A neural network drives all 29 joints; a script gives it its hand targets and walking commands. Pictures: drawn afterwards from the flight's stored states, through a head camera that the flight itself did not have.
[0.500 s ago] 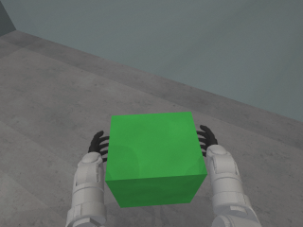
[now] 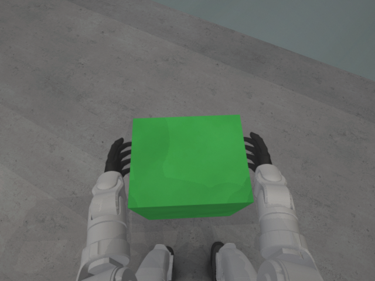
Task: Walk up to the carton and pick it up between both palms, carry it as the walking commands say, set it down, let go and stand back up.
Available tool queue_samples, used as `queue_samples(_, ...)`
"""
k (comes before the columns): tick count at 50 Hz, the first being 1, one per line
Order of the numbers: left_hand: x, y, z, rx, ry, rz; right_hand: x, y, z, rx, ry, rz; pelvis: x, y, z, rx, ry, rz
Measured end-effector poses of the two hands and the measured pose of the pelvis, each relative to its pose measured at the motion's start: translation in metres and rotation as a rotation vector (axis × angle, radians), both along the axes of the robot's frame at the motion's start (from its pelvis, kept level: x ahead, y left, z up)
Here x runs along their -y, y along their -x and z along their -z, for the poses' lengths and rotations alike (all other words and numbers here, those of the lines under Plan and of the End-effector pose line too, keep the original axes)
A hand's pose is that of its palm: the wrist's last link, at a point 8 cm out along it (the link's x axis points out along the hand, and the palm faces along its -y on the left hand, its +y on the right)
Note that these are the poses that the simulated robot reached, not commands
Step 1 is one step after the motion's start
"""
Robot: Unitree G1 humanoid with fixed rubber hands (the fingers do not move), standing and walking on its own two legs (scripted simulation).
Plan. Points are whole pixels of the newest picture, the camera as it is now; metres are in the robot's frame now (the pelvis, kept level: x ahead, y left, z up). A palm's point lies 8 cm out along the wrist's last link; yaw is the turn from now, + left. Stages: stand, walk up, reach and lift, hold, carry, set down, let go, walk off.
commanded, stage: set down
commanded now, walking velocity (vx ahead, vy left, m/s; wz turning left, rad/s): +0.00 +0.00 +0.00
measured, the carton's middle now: (188, 174) +0.36 +0.03 -0.14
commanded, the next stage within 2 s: none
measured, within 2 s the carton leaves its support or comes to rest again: neither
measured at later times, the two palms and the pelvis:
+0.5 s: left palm (127, 173) +0.35 +0.19 -0.13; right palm (251, 166) +0.38 -0.14 -0.14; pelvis -0.02 +0.01 -0.08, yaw -1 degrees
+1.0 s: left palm (135, 172) +0.38 +0.19 -0.22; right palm (243, 168) +0.41 -0.14 -0.23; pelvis -0.04 +0.01 -0.15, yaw +0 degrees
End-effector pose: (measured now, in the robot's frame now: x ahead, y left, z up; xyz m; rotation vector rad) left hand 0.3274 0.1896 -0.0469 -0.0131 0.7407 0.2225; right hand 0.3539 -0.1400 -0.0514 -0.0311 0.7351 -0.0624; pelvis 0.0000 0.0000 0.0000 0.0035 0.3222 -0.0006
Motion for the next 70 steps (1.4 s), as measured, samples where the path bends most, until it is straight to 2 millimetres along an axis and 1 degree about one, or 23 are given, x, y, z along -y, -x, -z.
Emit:
queue_samples(7, 0.003, -0.012, 0.026, 0.009, 0.014, -0.003, 0.003, -0.009, 0.025, 0.007, -0.007, 0.014, -0.003, 0.006, 0.019, -0.106, -0.002, 0.007)
queue_samples(14, 0.004, -0.018, 0.051, 0.016, 0.023, -0.012, 0.004, -0.016, 0.052, 0.011, -0.017, 0.018, -0.005, 0.012, 0.041, -0.19, -0.009, 0.016)
queue_samples(24, 0.001, -0.025, 0.084, 0.022, 0.027, -0.027, 0.001, -0.026, 0.086, 0.015, -0.031, 0.014, -0.005, 0.02, 0.072, -0.284, -0.013, 0.016)
queue_samples(32, 0.001, -0.034, 0.109, 0.024, 0.025, -0.025, 0.001, -0.034, 0.112, 0.016, -0.034, 0.016, -0.005, 0.025, 0.096, -0.345, -0.014, 0.014)
queue_samples(50, 0.001, -0.053, 0.175, 0.031, 0.021, -0.019, 0.001, -0.052, 0.179, 0.021, -0.023, 0.011, -0.005, 0.036, 0.153, -0.46, -0.014, 0.009)
queue_samples(70, 0.0, -0.069, 0.246, 0.034, 0.021, -0.018, 0.0, -0.069, 0.247, 0.024, -0.006, 0.001, -0.007, 0.054, 0.213, -0.511, -0.015, 0.006)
